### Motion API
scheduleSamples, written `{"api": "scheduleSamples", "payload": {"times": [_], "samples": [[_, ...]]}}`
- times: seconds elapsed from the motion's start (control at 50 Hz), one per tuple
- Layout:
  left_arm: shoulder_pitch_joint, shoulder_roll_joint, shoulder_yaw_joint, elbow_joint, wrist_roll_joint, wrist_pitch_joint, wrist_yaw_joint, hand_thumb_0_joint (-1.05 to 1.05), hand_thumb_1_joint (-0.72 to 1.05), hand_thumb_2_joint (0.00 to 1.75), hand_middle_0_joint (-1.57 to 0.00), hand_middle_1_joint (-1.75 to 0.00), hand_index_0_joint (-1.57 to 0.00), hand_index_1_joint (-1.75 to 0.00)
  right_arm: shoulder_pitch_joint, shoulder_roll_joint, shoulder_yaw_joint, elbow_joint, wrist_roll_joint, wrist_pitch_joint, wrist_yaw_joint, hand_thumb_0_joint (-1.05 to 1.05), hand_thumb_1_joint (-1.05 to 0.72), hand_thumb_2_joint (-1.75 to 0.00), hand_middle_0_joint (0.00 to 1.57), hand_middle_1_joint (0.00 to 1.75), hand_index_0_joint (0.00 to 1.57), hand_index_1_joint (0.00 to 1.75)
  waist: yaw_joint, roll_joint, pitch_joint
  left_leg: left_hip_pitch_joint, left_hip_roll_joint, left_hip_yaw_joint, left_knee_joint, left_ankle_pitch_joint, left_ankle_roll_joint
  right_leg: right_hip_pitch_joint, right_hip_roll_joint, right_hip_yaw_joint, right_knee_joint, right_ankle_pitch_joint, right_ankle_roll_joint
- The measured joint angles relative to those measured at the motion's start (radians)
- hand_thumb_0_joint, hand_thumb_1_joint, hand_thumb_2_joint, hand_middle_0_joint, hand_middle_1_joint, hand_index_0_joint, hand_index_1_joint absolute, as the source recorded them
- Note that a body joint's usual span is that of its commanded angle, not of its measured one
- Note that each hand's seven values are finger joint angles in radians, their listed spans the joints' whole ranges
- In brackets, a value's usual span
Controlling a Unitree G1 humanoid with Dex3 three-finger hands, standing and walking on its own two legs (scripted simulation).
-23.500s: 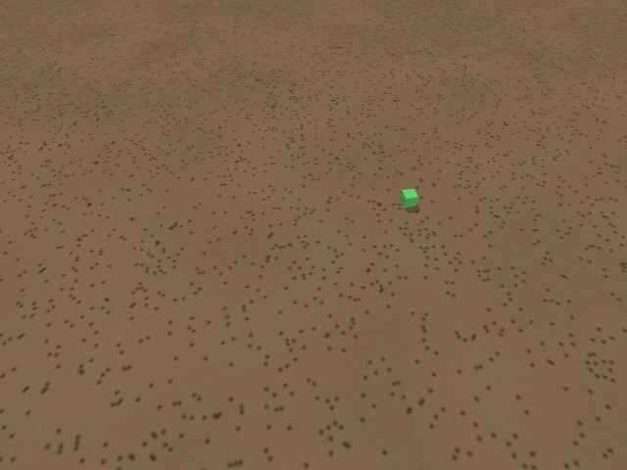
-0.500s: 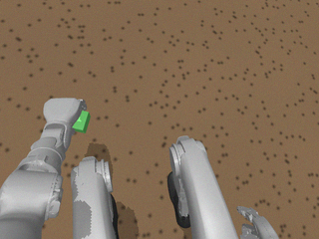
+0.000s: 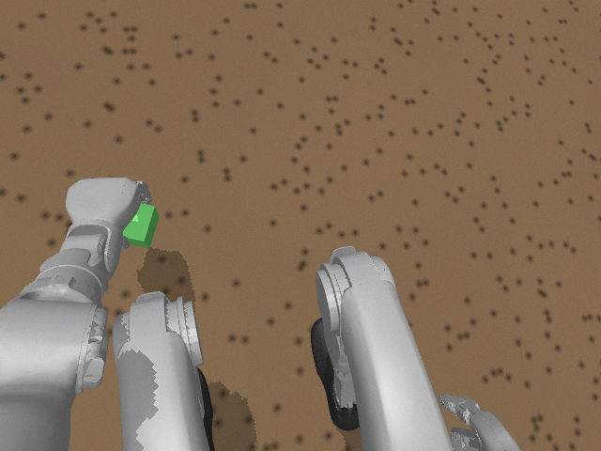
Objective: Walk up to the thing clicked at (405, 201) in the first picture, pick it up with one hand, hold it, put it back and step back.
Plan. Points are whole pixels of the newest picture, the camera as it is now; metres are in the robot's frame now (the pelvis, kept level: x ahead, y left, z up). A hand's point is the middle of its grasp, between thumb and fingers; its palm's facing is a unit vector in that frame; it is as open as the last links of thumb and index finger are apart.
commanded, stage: lower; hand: left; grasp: from above
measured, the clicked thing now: (133, 224) +0.46 +0.17 -0.23
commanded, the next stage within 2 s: rest in 0.10 s
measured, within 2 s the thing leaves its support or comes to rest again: rests again in 0.90 s
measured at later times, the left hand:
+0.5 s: hand (128, 226) +0.46 +0.18 -0.23, palm faces -0.48 +0.01 -0.88, open 8.3 cm
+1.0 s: hand (135, 227) +0.46 +0.17 -0.26, palm faces -0.45 -0.01 -0.89, open 8.2 cm
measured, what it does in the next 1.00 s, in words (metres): stands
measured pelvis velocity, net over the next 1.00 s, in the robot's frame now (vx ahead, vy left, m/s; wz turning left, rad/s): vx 0.01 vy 0.01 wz -0.08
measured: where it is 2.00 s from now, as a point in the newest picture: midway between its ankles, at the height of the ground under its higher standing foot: (271, 418)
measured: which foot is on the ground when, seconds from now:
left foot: down 0.00-1.00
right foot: down 0.00-1.00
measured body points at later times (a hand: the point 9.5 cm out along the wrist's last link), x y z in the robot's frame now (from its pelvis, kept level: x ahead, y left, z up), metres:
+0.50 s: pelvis +0.01 +0.00 -0.03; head +0.25 +0.04 +0.34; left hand +0.48 +0.17 -0.18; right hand +0.02 -0.27 -0.14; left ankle +0.08 +0.13 -0.31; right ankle +0.10 -0.14 -0.31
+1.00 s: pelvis +0.01 +0.01 -0.05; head +0.25 +0.06 +0.32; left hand +0.48 +0.17 -0.21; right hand +0.00 -0.26 -0.13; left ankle +0.08 +0.13 -0.31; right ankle +0.10 -0.14 -0.31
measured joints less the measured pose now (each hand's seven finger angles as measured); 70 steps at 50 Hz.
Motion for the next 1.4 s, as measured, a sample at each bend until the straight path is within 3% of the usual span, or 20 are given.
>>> {"api": "scheduleSamples", "payload": {"times": [0.2, 0.3, 0.4, 0.5, 0.6, 0.98, 1.16, 1.4], "samples": [[0.002, 0.034, 0.036, 0.02, 0.044, -0.027, 0.059, 0.09, 0.31, 0.34, -1.16, -0.19, -0.86, -0.2, -0.004, -0.004, 0.007, 0.016, -0.039, -0.013, 0.033, 0.0, -0.92, -0.91, 0.2, 0.3, 0.2, 0.29, -0.027, -0.008, 0.029, -0.043, -0.006, -0.017, 0.066, -0.013, -0.006, -0.039, 0.004, -0.008, 0.055, -0.007, 0.004], [-0.005, 0.039, 0.04, 0.059, 0.049, -0.018, 0.09, 0.09, 0.31, 0.34, -1.16, -0.2, -0.86, -0.2, -0.008, -0.002, 0.017, 0.024, -0.055, -0.018, 0.053, 0.0, -0.92, -0.91, 0.2, 0.3, 0.2, 0.29, -0.036, -0.007, 0.033, -0.055, -0.006, -0.019, 0.084, -0.022, -0.004, -0.05, 0.006, -0.008, 0.07, -0.013, 0.005], [-0.014, 0.07, 0.086, 0.081, 0.063, -0.032, 0.106, 0.09, 0.31, 0.34, -1.18, -0.19, -0.86, -0.19, -0.016, -0.002, 0.03, 0.017, -0.074, -0.033, 0.074, 0.0, -0.92, -0.9, 0.2, 0.3, 0.2, 0.29, -0.054, -0.008, 0.057, -0.061, -0.007, -0.028, 0.104, -0.027, -0.006, -0.054, 0.008, -0.014, 0.084, -0.015, 0.009], [-0.026, 0.089, 0.084, 0.108, 0.064, -0.038, 0.12, 0.09, 0.31, 0.34, -1.18, -0.19, -0.85, -0.18, -0.018, -0.007, 0.042, 0.02, -0.088, -0.043, 0.093, 0.0, -0.92, -0.9, 0.2, 0.3, 0.2, 0.29, -0.065, -0.014, 0.072, -0.071, -0.009, -0.038, 0.126, -0.031, -0.007, -0.061, 0.01, -0.02, 0.099, -0.015, 0.013], [-0.016, 0.11, 0.116, 0.133, 0.076, -0.048, 0.143, 0.1, 0.31, 0.33, -1.19, -0.18, -0.86, -0.18, -0.016, -0.013, 0.052, 0.021, -0.101, -0.047, 0.109, 0.0, -0.92, -0.9, 0.2, 0.3, 0.2, 0.29, -0.078, -0.019, 0.082, -0.078, -0.009, -0.048, 0.147, -0.035, -0.008, -0.066, 0.014, -0.027, 0.111, -0.014, 0.014], [-0.034, 0.17, 0.13, 0.224, 0.1, -0.049, 0.231, 0.12, 0.34, 0.27, -1.22, -0.14, -0.89, -0.14, -0.022, -0.028, 0.094, 0.03, -0.14, -0.095, 0.167, 0.0, -0.92, -0.9, 0.19, 0.3, 0.2, 0.29, -0.127, -0.039, 0.119, -0.09, -0.005, -0.072, 0.193, -0.037, 0.003, -0.062, 0.028, -0.046, 0.125, -0.001, 0.025], [-0.045, 0.19, 0.141, 0.251, 0.094, -0.045, 0.237, 0.12, 0.34, 0.25, -1.24, -0.13, -0.9, -0.12, -0.02, -0.035, 0.111, 0.019, -0.14, -0.115, 0.189, 0.0, -0.92, -0.91, 0.19, 0.3, 0.2, 0.29, -0.133, -0.038, 0.13, -0.098, -0.002, -0.078, 0.205, -0.036, 0.015, -0.057, 0.033, -0.054, 0.121, 0.002, 0.024], [-0.059, 0.207, 0.104, 0.282, 0.096, -0.05, 0.256, 0.09, 0.34, 0.26, -1.23, -0.15, -0.89, -0.12, -0.023, -0.043, 0.138, 0.002, -0.148, -0.142, 0.214, 0.0, -0.92, -0.91, 0.19, 0.3, 0.2, 0.29, -0.138, -0.046, 0.141, -0.091, 0.0, -0.088, 0.213, -0.037, 0.025, -0.04, 0.036, -0.064, 0.114, 0.004, 0.022]]}}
